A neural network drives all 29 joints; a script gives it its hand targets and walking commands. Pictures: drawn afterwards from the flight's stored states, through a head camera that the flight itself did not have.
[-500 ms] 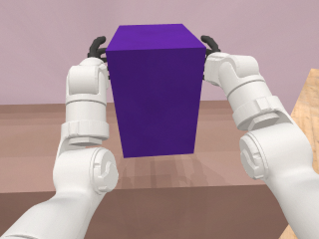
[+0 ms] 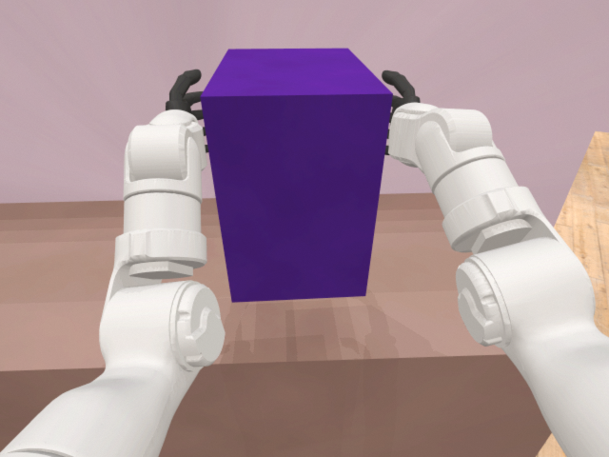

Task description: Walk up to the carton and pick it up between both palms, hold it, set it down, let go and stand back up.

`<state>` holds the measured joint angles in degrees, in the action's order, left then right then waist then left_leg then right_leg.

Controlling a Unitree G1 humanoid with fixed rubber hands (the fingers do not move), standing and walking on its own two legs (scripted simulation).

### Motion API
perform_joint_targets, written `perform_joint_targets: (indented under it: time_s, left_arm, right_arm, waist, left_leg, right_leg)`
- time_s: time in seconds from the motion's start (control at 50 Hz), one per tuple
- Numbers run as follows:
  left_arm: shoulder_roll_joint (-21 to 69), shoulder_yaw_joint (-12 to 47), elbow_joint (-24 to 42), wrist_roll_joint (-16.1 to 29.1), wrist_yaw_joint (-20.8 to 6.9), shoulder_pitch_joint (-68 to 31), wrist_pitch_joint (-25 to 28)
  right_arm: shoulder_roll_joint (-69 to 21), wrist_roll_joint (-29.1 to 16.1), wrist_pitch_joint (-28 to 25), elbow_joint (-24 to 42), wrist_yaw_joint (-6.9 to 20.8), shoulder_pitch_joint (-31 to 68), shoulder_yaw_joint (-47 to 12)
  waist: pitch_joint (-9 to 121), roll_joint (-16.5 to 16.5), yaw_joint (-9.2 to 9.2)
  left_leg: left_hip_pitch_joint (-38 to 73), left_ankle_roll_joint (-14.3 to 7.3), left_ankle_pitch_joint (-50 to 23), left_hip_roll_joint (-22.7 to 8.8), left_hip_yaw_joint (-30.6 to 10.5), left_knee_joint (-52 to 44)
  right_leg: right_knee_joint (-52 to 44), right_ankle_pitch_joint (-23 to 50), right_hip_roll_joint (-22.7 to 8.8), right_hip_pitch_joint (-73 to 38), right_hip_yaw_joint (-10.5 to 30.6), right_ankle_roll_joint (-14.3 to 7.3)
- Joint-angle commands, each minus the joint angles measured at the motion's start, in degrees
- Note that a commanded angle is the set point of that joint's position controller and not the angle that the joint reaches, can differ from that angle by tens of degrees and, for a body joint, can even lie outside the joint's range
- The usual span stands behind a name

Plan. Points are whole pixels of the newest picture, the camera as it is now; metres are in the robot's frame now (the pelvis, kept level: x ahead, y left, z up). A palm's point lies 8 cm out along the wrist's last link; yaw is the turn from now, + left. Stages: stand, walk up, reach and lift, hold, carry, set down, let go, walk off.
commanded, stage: hold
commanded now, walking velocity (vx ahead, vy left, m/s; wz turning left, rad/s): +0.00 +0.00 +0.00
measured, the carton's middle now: (293, 166) +0.39 +0.01 +0.28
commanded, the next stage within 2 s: none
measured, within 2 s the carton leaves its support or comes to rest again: neither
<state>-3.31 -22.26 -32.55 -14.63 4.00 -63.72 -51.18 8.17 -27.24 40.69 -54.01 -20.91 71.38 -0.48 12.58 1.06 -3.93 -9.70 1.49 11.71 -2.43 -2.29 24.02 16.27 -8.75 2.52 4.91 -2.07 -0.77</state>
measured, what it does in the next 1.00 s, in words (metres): stands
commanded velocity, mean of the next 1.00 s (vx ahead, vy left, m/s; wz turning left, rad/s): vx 0.00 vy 0.00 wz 0.00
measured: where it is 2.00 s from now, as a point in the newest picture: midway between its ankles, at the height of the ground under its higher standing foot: outside the picture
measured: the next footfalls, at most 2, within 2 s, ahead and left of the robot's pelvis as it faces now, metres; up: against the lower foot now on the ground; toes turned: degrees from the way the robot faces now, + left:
none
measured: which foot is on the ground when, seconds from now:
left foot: down 0.00-1.00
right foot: down 0.00-1.00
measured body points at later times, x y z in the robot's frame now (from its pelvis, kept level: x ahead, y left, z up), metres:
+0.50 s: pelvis +0.00 +0.00 +0.00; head -0.10 +0.02 +0.44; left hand +0.38 +0.14 +0.33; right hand +0.38 -0.12 +0.33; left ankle +0.02 +0.13 -0.75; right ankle +0.00 -0.11 -0.75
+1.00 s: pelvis +0.00 +0.00 +0.00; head -0.10 +0.01 +0.44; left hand +0.38 +0.14 +0.33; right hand +0.38 -0.12 +0.33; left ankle +0.02 +0.13 -0.75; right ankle +0.00 -0.11 -0.75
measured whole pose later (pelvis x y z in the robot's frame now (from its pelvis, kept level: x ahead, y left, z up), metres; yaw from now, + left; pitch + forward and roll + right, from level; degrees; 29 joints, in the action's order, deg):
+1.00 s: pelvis +0.00 +0.00 +0.00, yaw +0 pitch -2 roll -2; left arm -3.3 -21.9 -31.7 -14.5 4.2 -63.4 -51.3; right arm 8.3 -27.7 40.6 -53.4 -20.9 71.2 -0.7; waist 12.4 0.9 -4.1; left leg -9.9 1.6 11.6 -2.5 -2.4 23.8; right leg 16.0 -8.6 2.6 5.1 -2.1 -0.9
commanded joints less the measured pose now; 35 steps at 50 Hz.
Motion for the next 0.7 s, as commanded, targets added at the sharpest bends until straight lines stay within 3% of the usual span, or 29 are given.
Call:
perform_joint_targets:
  time_s: [0.0, 0.06, 0.12, 0.16, 0.24, 0.36, 0.38, 0.4, 0.42, 0.48, 0.5, 0.56, 0.64, 0.68]
  left_arm:
    - [32.7, 15.2, 4.7, 9.8, -8.5, -45.6, 3.3]
    - [31.8, 14.0, 3.3, 8.9, -8.7, -44.8, 3.1]
    - [33.6, 17.2, 6.8, 10.9, -8.3, -44.7, 3.5]
    - [34.6, 17.7, 5.6, 11.6, -8.4, -44.1, 3.3]
    - [33.3, 15.9, 4.8, 9.7, -8.6, -44.0, 3.0]
    - [32.9, 16.5, 6.6, 10.3, -8.3, -45.6, 3.2]
    - [34.3, 17.6, 6.6, 10.4, -8.2, -44.9, 2.9]
    - [34.3, 17.4, 7.0, 10.4, -8.1, -45.5, 3.1]
    - [33.6, 16.1, 5.9, 10.0, -8.0, -44.7, 2.8]
    - [33.3, 16.0, 6.7, 10.0, -8.1, -46.0, 3.0]
    - [35.2, 18.3, 7.9, 11.1, -8.0, -45.1, 3.2]
    - [34.8, 17.7, 7.5, 11.0, -7.6, -45.3, 3.4]
    - [32.7, 14.6, 4.6, 8.8, -8.2, -44.6, 2.9]
    - [33.3, 16.2, 4.8, 10.5, -8.3, -44.5, 3.0]
  right_arm:
    - [-35.2, -9.4, -1.9, 16.8, 8.0, 46.7, -4.7]
    - [-34.6, -9.2, -1.6, 16.7, 7.9, 46.8, -4.6]
    - [-35.8, -10.5, -2.5, 21.6, 7.8, 48.5, -6.1]
    - [-35.5, -11.0, -2.3, 23.2, 7.7, 48.6, -6.8]
    - [-34.6, -9.4, -1.6, 17.8, 7.8, 45.8, -5.1]
    - [-34.0, -9.0, -1.8, 17.9, 8.2, 45.8, -4.1]
    - [-33.6, -9.4, -1.9, 18.0, 8.2, 45.5, -4.2]
    - [-34.4, -10.4, -2.2, 19.1, 8.4, 47.0, -5.5]
    - [-34.0, -9.9, -1.8, 17.8, 8.3, 46.5, -5.0]
    - [-34.3, -9.8, -1.9, 17.6, 8.3, 46.9, -4.8]
    - [-34.8, -10.0, -2.3, 20.1, 8.4, 47.2, -5.2]
    - [-35.5, -10.1, -2.2, 20.7, 8.4, 47.9, -6.0]
    - [-34.7, -9.3, -1.7, 16.3, 8.5, 46.2, -4.9]
    - [-34.3, -9.3, -2.1, 19.1, 8.4, 47.4, -4.6]
  waist:
    - [13.2, 2.1, -0.62]
    - [13.0, 2.1, -0.2]
    - [18.2, 2.7, -0.43]
    - [18.8, 2.7, -0.3]
    - [13.2, 2.5, -0.8]
    - [13.6, 2.3, -1.45]
    - [13.8, 3.9, -1.61]
    - [15.0, 3.8, -0.11]
    - [14.0, 3.4, -0.8]
    - [14.1, 2.8, -0.02]
    - [16.6, 2.7, -1.11]
    - [16.6, 2.2, -0.44]
    - [12.2, 2.3, 0.11]
    - [14.8, 1.9, -0.77]
  left_leg:
    - [4.2, 3.0, -10.1, 4.4, 0.5, -2.9]
    - [2.8, 3.0, -9.0, 4.7, 0.4, -3.2]
    - [4.6, 3.5, -13.6, 4.6, 0.1, -1.9]
    - [4.8, 3.5, -13.9, 4.8, -0.2, -1.6]
    - [4.1, 3.2, -9.6, 4.7, 0.4, -2.9]
    - [4.3, 3.8, -10.7, 4.1, -0.1, -2.8]
    - [4.3, 4.2, -11.1, 4.0, -0.4, -2.7]
    - [3.5, 4.1, -11.3, 4.3, -0.2, -2.7]
    - [4.5, 3.8, -11.7, 4.3, 0.2, -2.8]
    - [3.4, 3.5, -9.8, 4.3, 0.0, -2.8]
    - [4.1, 4.0, -11.9, 3.9, -0.6, -2.4]
    - [4.3, 3.5, -12.1, 4.2, -0.3, -2.2]
    - [2.6, 3.3, -8.7, 4.4, 0.4, -3.7]
    - [2.9, 3.5, -9.3, 4.1, 0.1, -3.3]
  right_leg:
    - [-1.7, 10.5, 2.1, -3.9, 3.0, 3.7]
    - [-1.6, 9.9, 2.1, -4.8, 2.9, 3.6]
    - [-0.8, 14.6, 2.6, -6.0, 2.8, 3.6]
    - [-0.9, 14.9, 2.5, -5.7, 2.7, 3.6]
    - [-2.1, 9.5, 2.2, -3.8, 3.0, 3.7]
    - [-1.8, 10.2, 2.4, -3.5, 2.9, 3.5]
    - [-1.4, 10.2, 2.7, -3.5, 2.4, 3.2]
    - [-0.9, 10.6, 2.6, -4.9, 2.7, 3.1]
    - [-1.4, 10.9, 2.5, -4.3, 2.7, 3.3]
    - [-1.4, 9.2, 2.5, -3.9, 3.0, 3.5]
    - [-1.1, 10.7, 2.7, -4.7, 2.9, 3.0]
    - [-1.2, 11.7, 2.7, -4.4, 2.9, 3.5]
    - [-1.5, 8.1, 2.6, -4.2, 2.6, 3.5]
    - [-1.6, 9.2, 2.6, -4.6, 2.9, 3.2]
